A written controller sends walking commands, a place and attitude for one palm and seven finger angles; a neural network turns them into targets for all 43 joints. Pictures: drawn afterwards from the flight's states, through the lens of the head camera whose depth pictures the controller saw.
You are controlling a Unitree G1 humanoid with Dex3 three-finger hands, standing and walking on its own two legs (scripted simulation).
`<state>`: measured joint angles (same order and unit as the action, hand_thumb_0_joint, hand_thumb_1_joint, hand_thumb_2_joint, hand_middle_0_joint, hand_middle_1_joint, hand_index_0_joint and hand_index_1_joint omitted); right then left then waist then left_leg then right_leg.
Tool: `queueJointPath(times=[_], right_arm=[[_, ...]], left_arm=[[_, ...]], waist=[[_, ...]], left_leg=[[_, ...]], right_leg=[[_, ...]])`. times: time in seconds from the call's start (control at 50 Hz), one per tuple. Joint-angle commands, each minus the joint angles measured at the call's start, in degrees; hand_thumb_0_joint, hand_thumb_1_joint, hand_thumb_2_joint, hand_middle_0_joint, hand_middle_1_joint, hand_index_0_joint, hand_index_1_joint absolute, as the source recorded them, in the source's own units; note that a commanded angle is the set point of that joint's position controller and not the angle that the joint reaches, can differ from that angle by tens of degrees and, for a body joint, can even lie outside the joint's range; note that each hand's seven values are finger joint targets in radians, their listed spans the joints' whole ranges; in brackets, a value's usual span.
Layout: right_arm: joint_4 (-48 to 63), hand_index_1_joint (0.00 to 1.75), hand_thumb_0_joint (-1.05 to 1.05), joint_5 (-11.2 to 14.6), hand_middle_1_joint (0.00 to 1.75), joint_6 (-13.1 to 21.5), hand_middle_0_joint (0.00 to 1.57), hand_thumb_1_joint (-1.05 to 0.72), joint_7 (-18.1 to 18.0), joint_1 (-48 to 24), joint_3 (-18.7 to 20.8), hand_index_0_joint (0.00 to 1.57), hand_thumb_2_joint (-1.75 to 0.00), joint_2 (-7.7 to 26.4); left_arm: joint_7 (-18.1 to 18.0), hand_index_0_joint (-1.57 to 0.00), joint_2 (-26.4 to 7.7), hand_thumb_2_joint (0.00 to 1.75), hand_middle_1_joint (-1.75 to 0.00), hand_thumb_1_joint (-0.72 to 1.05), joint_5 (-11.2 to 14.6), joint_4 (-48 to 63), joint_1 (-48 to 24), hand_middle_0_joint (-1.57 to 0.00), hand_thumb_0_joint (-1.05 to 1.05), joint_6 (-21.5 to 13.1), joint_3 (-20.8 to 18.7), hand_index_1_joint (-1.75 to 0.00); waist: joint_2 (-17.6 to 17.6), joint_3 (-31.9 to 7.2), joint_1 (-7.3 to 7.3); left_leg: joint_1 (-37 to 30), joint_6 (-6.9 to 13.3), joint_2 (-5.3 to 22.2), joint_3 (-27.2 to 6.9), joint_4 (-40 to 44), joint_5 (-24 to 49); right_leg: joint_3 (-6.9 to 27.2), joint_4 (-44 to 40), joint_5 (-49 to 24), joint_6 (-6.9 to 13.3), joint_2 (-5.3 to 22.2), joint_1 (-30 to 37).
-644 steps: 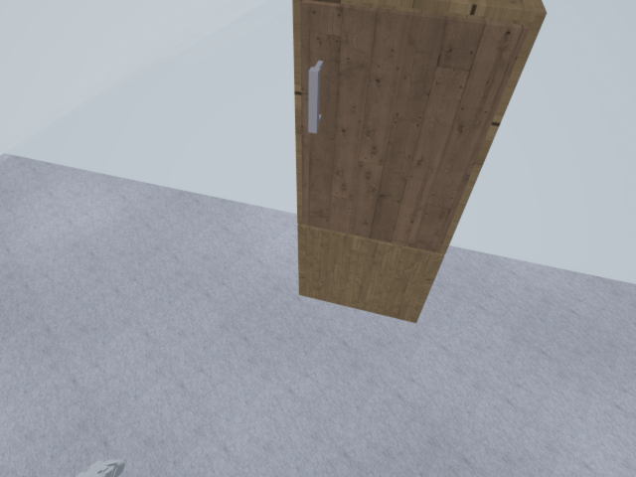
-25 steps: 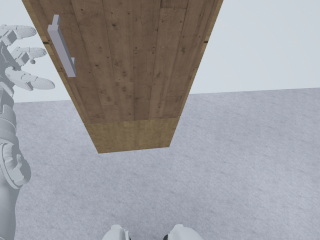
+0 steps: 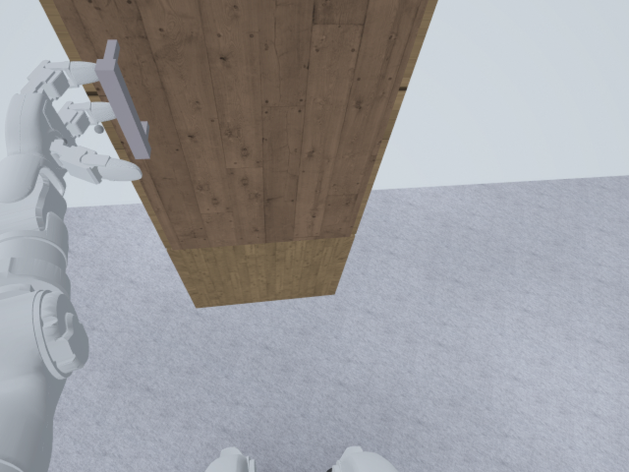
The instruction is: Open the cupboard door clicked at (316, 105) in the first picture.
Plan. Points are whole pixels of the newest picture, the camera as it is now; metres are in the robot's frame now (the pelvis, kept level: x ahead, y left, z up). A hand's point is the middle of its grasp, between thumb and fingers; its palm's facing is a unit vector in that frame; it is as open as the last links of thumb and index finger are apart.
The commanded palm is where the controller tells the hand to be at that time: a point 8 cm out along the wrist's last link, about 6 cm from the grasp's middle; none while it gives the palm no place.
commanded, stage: slide the fingers in behind the handle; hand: left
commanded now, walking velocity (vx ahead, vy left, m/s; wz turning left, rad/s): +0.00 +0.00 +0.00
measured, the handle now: (128, 103) +0.56 +0.20 +0.11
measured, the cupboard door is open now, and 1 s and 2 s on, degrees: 0 0 1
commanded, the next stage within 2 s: close the thumb around the handle in 1.06 s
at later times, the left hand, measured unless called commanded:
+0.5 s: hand (140, 128) +0.51 +0.17 +0.12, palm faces +0.04 -1.00 +0.01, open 14.0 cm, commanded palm +0.48 +0.22 +0.11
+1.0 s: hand (144, 127) +0.51 +0.17 +0.12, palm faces +0.04 -1.00 +0.01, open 13.9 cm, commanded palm +0.48 +0.22 +0.11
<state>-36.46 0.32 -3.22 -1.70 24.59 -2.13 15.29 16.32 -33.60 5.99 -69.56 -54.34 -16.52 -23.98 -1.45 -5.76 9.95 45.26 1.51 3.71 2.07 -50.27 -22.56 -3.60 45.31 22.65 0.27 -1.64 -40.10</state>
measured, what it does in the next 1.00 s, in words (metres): stands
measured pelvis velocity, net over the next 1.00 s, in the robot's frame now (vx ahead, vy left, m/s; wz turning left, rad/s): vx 0.00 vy -0.02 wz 0.01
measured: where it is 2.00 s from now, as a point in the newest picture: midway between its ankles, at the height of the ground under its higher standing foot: outside the picture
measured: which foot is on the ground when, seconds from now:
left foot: down 0.00-1.00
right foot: down 0.00-1.00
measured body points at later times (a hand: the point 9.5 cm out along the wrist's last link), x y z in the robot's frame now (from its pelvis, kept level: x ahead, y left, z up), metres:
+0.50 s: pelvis +0.00 -0.01 +0.00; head +0.09 +0.00 +0.44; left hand +0.50 +0.23 +0.12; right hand +0.00 -0.27 -0.11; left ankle +0.01 +0.10 -0.70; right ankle -0.01 -0.12 -0.70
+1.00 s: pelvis +0.00 -0.02 +0.00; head +0.09 +0.00 +0.44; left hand +0.50 +0.22 +0.12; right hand -0.01 -0.29 -0.11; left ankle +0.01 +0.10 -0.70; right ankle -0.01 -0.12 -0.70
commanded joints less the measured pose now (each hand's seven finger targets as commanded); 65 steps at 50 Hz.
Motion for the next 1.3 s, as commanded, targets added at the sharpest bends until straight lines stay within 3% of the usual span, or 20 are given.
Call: queueJointPath(times=[0.0, 0.08, 0.18, 0.3, 0.32, 0.34, 0.38, 0.46, 0.52, 0.58, 0.62, 0.7, 0.72, 0.84, 0.9, 0.96, 1.02, 1.08, 1.14, 1.28], right_arm=[[2.6, 0.30, 0.00, -0.1, 0.30, 1.1, 0.20, -0.90, -0.4, 9.1, 4.1, 0.20, -0.90, 11.0], [2.2, 0.30, 0.00, 0.0, 0.30, 1.3, 0.20, -0.90, -0.3, 8.8, 4.1, 0.20, -0.90, 11.1], [1.8, 0.30, 0.00, -0.3, 0.30, 1.7, 0.20, -0.90, 0.2, 8.7, 4.4, 0.20, -0.90, 10.4], [2.3, 0.30, 0.00, -0.3, 0.30, 1.4, 0.20, -0.90, 0.6, 8.4, 4.4, 0.20, -0.90, 10.3], [2.6, 0.30, 0.00, -0.2, 0.30, 1.3, 0.20, -0.90, 0.6, 8.1, 4.4, 0.20, -0.90, 10.3], [2.8, 0.30, 0.00, -0.3, 0.30, 1.3, 0.20, -0.90, 0.7, 7.8, 4.4, 0.20, -0.90, 9.8], [3.0, 0.30, 0.00, -0.3, 0.30, 1.3, 0.20, -0.90, 0.9, 7.8, 4.6, 0.20, -0.90, 9.9], [3.3, 0.30, 0.00, 0.1, 0.30, 1.2, 0.20, -0.90, 0.6, 7.3, 4.4, 0.20, -0.90, 9.8], [2.9, 0.30, 0.00, -0.1, 0.30, 1.6, 0.20, -0.90, 0.6, 7.4, 4.7, 0.20, -0.90, 9.7], [2.4, 0.30, 0.00, 0.0, 0.30, 1.9, 0.20, -0.90, 0.7, 7.3, 4.7, 0.20, -0.90, 9.5], [2.4, 0.30, 0.00, 0.0, 0.30, 1.9, 0.20, -0.90, 0.7, 7.5, 4.6, 0.20, -0.90, 9.7], [1.6, 0.30, 0.00, 0.0, 0.30, 2.1, 0.20, -0.90, 0.4, 7.8, 4.4, 0.20, -0.90, 9.9], [1.7, 0.30, 0.00, 0.0, 0.30, 2.1, 0.20, -0.90, 0.3, 8.0, 4.5, 0.20, -0.90, 10.2], [1.9, 0.30, 0.00, 0.1, 0.30, 2.4, 0.20, -0.90, 0.1, 8.0, 4.2, 0.20, -0.90, 10.0], [2.3, 0.30, 0.00, -0.1, 0.30, 2.3, 0.20, -0.90, 0.0, 8.4, 4.3, 0.20, -0.90, 10.4], [2.3, 0.30, 0.00, 0.1, 0.30, 2.2, 0.20, -0.90, 0.0, 8.1, 4.3, 0.20, -0.90, 10.1], [2.7, 0.30, 0.00, 0.0, 0.30, 1.9, 0.20, -0.90, 0.2, 8.2, 4.5, 0.20, -0.90, 10.1], [2.2, 0.30, 0.00, 0.0, 0.30, 1.8, 0.20, -0.90, 0.1, 8.6, 4.5, 0.20, -0.90, 10.4], [2.0, 0.30, 0.00, -0.1, 0.30, 1.8, 0.20, -0.90, 0.2, 8.5, 4.5, 0.20, -0.90, 10.2], [1.1, 0.30, 0.00, -0.5, 0.30, 2.1, 0.20, -0.90, 0.7, 8.6, 4.8, 0.20, -0.90, 10.1]], left_arm=[[-0.8, -0.30, -12.9, 0.30, -1.20, -0.50, 0.6, 13.6, -27.7, -0.30, 0.00, -4.7, -0.2, -1.20], [-1.4, -0.30, -11.7, 0.30, -1.20, -0.50, 0.6, 11.8, -28.9, -0.30, 0.00, -4.1, 0.6, -1.20], [-2.3, -0.30, -6.9, 0.30, -1.20, -0.50, 0.4, 15.0, -29.9, -0.30, 0.00, -4.9, 3.6, -1.20], [-3.8, -0.30, -7.8, 0.30, -1.20, -0.50, 0.9, 14.3, -26.3, -0.30, 0.00, -4.3, 1.1, -1.20], [-4.4, -0.30, -9.7, 0.30, -1.20, -0.50, 0.2, 15.6, -26.3, -0.30, 0.00, -4.6, 0.1, -1.20], [-4.8, -0.30, -7.6, 0.30, -1.20, -0.50, 0.1, 16.3, -26.2, -0.30, 0.00, -4.7, 1.5, -1.20], [-5.7, -0.30, -8.7, 0.30, -1.20, -0.50, 0.0, 16.4, -25.0, -0.30, 0.00, -5.2, 0.1, -1.20], [-6.1, -0.30, -7.9, 0.30, -1.20, -0.50, -0.4, 14.8, -25.3, -0.30, 0.00, -5.1, 1.2, -1.20], [-6.5, -0.30, -7.5, 0.30, -1.20, -0.50, -0.3, 17.1, -27.2, -0.30, 0.00, -6.2, 1.2, -1.20], [-6.6, -0.30, -4.7, 0.30, -1.20, -0.50, 0.2, 15.7, -26.4, -0.30, 0.00, -6.2, 2.6, -1.20], [-6.7, -0.30, -6.1, 0.30, -1.20, -0.50, 0.2, 14.0, -24.8, -0.30, 0.00, -6.0, 1.6, -1.20], [-6.7, -0.30, -6.5, 0.30, -1.20, -0.50, -0.4, 12.5, -29.1, -0.30, 0.00, -5.7, 2.7, -1.20], [-6.7, -0.30, -8.8, 0.30, -1.20, -0.50, -0.4, 12.3, -28.1, -0.30, 0.00, -5.7, 0.8, -1.20], [-5.5, -0.30, -8.5, 0.30, -1.20, -0.50, -0.1, 11.7, -29.1, -0.30, 0.00, -5.7, 1.7, -1.20], [-5.6, -0.30, -11.7, 0.30, -1.20, -0.50, -0.1, 11.8, -27.4, -0.30, 0.00, -6.0, -1.1, -1.20], [-5.1, -0.30, -9.1, 0.30, -1.20, -0.50, -0.1, 12.8, -28.6, -0.30, 0.00, -5.9, 1.2, -1.20], [-5.4, -0.30, -9.4, 0.30, -1.20, -0.50, 0.0, 14.3, -26.9, -0.30, 0.00, -6.1, 0.2, -1.20], [-5.4, -0.30, -9.5, 0.30, -1.20, -0.50, 0.2, 12.5, -27.0, -0.30, 0.00, -5.3, 0.5, -1.20], [-5.6, -0.30, -7.5, 0.30, -1.20, -0.50, -0.1, 13.9, -28.9, -0.30, 0.00, -5.5, 2.2, -1.20], [-6.9, -0.33, -3.8, 0.47, -1.24, -0.11, -0.1, 14.1, -29.8, -0.33, 0.00, -6.0, 4.1, -1.24]], waist=[[-7.9, -23.4, 0.42], [-5.8, -22.2, 1.05], [-8.8, -25.5, 1.04], [-5.4, -23.6, -0.30], [-6.6, -24.9, -1.06], [-7.6, -25.2, -0.82], [-5.2, -24.8, -1.35], [-3.2, -21.5, -0.46], [-5.1, -24.9, -0.44], [-4.4, -23.3, -0.19], [-2.6, -23.1, -0.56], [-2.7, -20.0, 1.10], [-2.1, -22.2, 0.47], [-4.5, -22.3, 0.73], [-3.8, -23.6, -0.24], [-4.8, -23.5, 0.59], [-7.1, -25.8, -0.51], [-3.1, -22.7, 0.29], [-6.3, -23.0, 0.70], [-6.4, -23.7, 1.03]], left_leg=[[-25.4, 0.3, -1.5, -5.4, 3.7, 23.8], [-24.1, 0.3, -1.5, -5.6, 3.9, 21.5], [-27.8, 0.0, -1.5, -6.0, 3.2, 25.1], [-24.3, 0.5, -2.1, -4.9, 3.5, 25.2], [-24.3, 0.4, -2.1, -4.8, 3.7, 25.4], [-24.9, 0.3, -2.2, -4.5, 3.6, 26.1], [-24.0, 0.3, -2.2, -4.4, 3.8, 25.2], [-20.0, 0.8, -2.7, -3.4, 4.7, 20.4], [-23.3, 0.6, -2.6, -3.7, 4.5, 21.6], [-23.0, 0.6, -2.6, -3.4, 4.5, 21.2], [-21.1, 0.8, -2.8, -3.2, 4.7, 20.3], [-19.2, 1.1, -2.9, -3.4, 4.8, 16.4], [-19.1, 1.1, -2.9, -3.3, 4.8, 16.9], [-18.9, 1.0, -3.0, -3.2, 4.5, 17.0], [-18.2, 1.1, -3.1, -3.2, 4.3, 18.1], [-19.5, 1.0, -2.9, -3.1, 4.4, 18.6], [-22.2, 0.7, -2.9, -3.3, 4.3, 21.5], [-19.7, 0.9, -2.7, -3.4, 4.7, 19.4], [-22.7, 0.6, -2.4, -4.0, 4.5, 20.7], [-25.6, 0.1, -1.9, -5.1, 4.1, 22.2]], right_leg=[[1.3, -4.1, -18.8, 0.7, -2.1, 1.6], [1.3, -4.3, -17.5, 0.5, -2.0, 1.2], [1.0, -3.7, -19.2, 0.6, -2.1, 0.4], [1.2, -3.7, -21.9, 0.6, -2.0, 4.2], [1.5, -3.4, -22.2, 0.6, -1.9, 4.9], [1.4, -3.4, -22.9, 0.6, -1.9, 4.9], [1.5, -3.6, -23.0, 0.5, -2.0, 6.2], [2.3, -4.5, -21.9, 0.2, -1.7, 7.5], [2.3, -4.3, -22.2, 0.3, -1.7, 7.0], [2.2, -4.7, -21.9, 0.3, -1.7, 6.4], [2.5, -4.8, -22.4, 0.2, -1.6, 7.9], [2.9, -5.5, -19.2, 0.1, -1.5, 6.2], [3.3, -5.4, -19.9, 0.0, -1.3, 7.5], [3.2, -5.2, -20.0, 0.0, -1.3, 7.0], [3.4, -4.9, -21.2, 0.1, -1.4, 8.9], [3.1, -5.0, -21.3, 0.0, -1.4, 7.6], [2.6, -4.5, -22.5, 0.2, -1.6, 7.3], [2.6, -5.0, -21.2, 0.0, -1.7, 7.4], [2.1, -4.7, -20.3, 0.2, -1.7, 4.4], [1.4, -4.3, -18.7, 0.5, -1.9, 1.6]])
